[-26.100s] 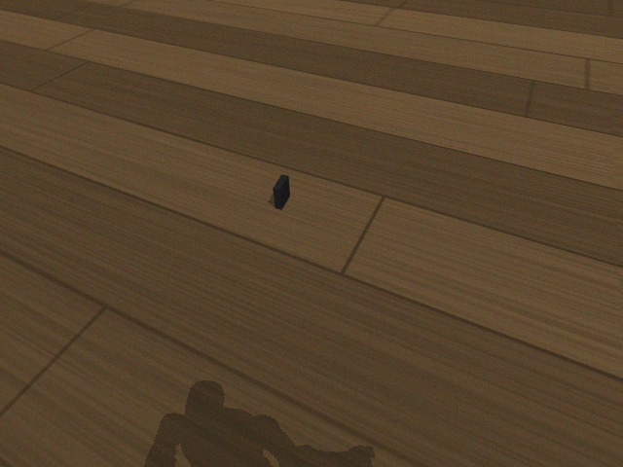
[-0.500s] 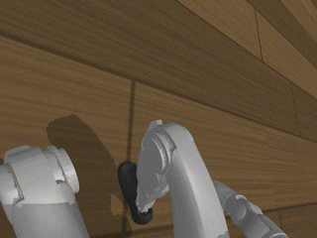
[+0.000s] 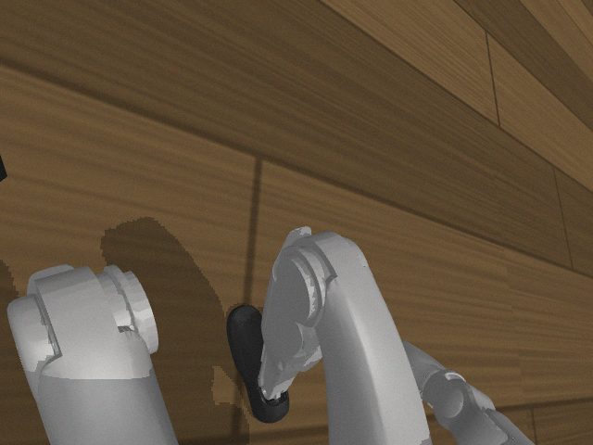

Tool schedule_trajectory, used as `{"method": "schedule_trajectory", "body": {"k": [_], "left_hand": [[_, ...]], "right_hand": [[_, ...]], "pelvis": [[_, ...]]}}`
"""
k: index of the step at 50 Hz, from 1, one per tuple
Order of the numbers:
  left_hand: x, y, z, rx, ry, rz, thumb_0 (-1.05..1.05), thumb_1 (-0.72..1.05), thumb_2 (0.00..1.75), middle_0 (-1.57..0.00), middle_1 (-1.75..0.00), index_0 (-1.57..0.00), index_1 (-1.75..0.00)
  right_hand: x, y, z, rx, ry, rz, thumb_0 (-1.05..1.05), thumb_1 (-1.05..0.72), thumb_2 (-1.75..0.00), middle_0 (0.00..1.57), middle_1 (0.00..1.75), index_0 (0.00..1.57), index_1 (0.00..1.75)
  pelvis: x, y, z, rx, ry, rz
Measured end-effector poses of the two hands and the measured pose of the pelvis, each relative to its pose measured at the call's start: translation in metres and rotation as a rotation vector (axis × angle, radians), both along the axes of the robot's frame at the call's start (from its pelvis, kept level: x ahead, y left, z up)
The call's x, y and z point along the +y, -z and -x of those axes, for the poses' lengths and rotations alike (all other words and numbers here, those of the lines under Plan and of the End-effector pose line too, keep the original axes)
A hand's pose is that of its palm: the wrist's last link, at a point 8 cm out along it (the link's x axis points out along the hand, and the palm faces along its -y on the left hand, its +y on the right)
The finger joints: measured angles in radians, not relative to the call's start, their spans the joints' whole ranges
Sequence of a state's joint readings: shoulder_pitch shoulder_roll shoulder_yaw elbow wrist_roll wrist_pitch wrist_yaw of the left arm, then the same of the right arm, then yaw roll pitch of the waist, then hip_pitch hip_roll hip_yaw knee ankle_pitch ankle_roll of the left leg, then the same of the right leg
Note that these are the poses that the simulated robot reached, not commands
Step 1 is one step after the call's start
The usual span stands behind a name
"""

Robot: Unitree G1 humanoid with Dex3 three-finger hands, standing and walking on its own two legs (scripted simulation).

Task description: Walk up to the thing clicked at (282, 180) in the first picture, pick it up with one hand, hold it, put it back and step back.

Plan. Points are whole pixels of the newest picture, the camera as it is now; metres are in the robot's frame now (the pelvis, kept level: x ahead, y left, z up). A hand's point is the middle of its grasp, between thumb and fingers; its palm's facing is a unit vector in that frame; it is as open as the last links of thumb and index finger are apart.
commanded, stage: withdraw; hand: left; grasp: from the side
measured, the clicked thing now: out of the picture +0.46 +0.30 -0.22
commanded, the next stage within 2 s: rise in 0.10 s
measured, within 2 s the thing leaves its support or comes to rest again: neither
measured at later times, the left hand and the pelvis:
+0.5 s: hand out of the picture +0.36 +0.40 -0.03, palm faces +0.39 -0.86 -0.34, open 17.1 cm; pelvis +0.01 -0.01 +0.06, yaw +6 degrees
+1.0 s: hand out of the picture +0.25 +0.29 +0.17, palm faces +0.33 -0.84 -0.42, open 17.6 cm; pelvis +0.05 -0.03 +0.27, yaw +15 degrees
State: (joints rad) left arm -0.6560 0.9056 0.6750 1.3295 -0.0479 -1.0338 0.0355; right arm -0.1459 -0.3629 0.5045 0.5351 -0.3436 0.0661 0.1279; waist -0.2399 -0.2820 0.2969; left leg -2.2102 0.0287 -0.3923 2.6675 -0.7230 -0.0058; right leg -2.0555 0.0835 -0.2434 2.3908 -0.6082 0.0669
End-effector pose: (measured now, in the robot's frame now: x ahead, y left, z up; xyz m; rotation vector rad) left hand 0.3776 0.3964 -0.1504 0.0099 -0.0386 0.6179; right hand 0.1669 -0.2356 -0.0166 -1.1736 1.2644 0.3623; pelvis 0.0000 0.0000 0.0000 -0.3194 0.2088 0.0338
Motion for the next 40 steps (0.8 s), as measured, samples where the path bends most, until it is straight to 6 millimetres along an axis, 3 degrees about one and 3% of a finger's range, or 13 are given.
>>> {"method": "schedule_trajectory", "body": {"k": [4,8,12,19,27,33,40], "left_hand": [[0.027,-0.032,0.007,-0.009,0.023,-0.054,0.0,-0.28,0.28,-0.21,-0.24,-0.22,-0.24],[0.038,-0.056,0.016,0.03,0.087,-0.061,0.0,-0.29,0.26,-0.2,-0.24,-0.21,-0.22],[0.033,-0.068,0.023,0.06,0.122,-0.011,0.0,-0.3,0.24,-0.18,-0.23,-0.2,-0.21],[0.022,-0.088,0.031,0.271,0.195,-0.053,-0.01,-0.41,0.16,-0.12,-0.16,-0.13,-0.14],[0.039,-0.17,0.069,0.458,0.126,-0.199,-0.01,-0.51,0.08,-0.07,-0.09,-0.07,-0.08],[0.013,-0.215,0.11,0.64,0.128,-0.194,-0.01,-0.54,0.05,-0.06,-0.06,-0.05,-0.06],[-0.036,-0.267,0.141,0.762,0.134,-0.114,-0.01,-0.56,0.04,-0.05,-0.06,-0.05,-0.05]], "right_hand": [[-0.001,-0.001,-0.001,-0.015,0.037,-0.024,0.0,-0.88,-0.89,0.21,0.3,0.21,0.3],[0.0,0.0,-0.008,-0.053,0.08,-0.073,0.0,-0.88,-0.89,0.21,0.3,0.21,0.3],[0.002,0.002,-0.018,-0.098,0.113,-0.126,0.0,-0.87,-0.89,0.21,0.3,0.21,0.3],[0.009,-0.003,-0.033,-0.193,0.275,-0.232,0.0,-0.89,-0.9,0.21,0.3,0.21,0.3],[0.007,-0.004,-0.036,-0.203,0.453,-0.351,0.0,-0.9,-0.9,0.21,0.3,0.21,0.3],[0.008,-0.02,-0.043,-0.19,0.543,-0.427,0.0,-0.9,-0.9,0.21,0.3,0.21,0.3],[0.011,-0.081,-0.072,-0.278,0.554,-0.491,0.01,-0.9,-0.9,0.21,0.3,0.21,0.3]], "pelvis": [[-0.001,-0.005,-0.001,0.031,-0.01,-0.008],[0.0,-0.011,-0.003,0.073,-0.02,-0.015],[0.001,-0.016,-0.003,0.107,-0.03,-0.024],[-0.003,-0.036,-0.006,0.182,-0.052,-0.056],[-0.008,-0.071,-0.012,0.299,-0.082,-0.102],[-0.013,-0.114,-0.016,0.356,-0.1,-0.147],[-0.023,-0.179,-0.025,0.36,-0.125,-0.188]]}}
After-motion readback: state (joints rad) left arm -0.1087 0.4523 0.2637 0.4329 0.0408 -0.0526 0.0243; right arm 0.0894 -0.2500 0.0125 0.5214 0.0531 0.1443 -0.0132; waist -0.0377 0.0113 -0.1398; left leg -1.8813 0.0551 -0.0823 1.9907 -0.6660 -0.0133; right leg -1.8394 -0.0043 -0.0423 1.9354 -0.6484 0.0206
